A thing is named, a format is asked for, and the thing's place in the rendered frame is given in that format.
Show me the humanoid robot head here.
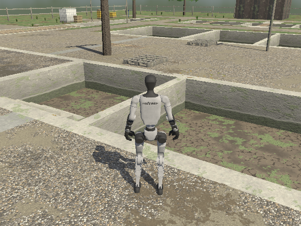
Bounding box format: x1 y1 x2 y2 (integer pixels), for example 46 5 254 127
143 74 158 97

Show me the robot right upper arm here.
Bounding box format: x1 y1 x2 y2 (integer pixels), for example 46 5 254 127
160 95 173 121

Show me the right robot forearm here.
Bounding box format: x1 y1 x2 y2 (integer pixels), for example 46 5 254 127
169 114 178 131

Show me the left robot forearm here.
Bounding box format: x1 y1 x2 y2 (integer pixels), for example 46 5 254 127
125 114 134 132

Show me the left robot hand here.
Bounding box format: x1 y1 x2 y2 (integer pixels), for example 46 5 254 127
124 131 135 141

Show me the robot left upper arm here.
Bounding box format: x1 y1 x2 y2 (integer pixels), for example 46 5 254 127
128 95 141 121

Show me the humanoid robot torso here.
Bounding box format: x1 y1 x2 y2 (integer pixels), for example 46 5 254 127
140 94 161 141

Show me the right robot hand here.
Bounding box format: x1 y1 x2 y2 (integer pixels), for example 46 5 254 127
169 130 179 140

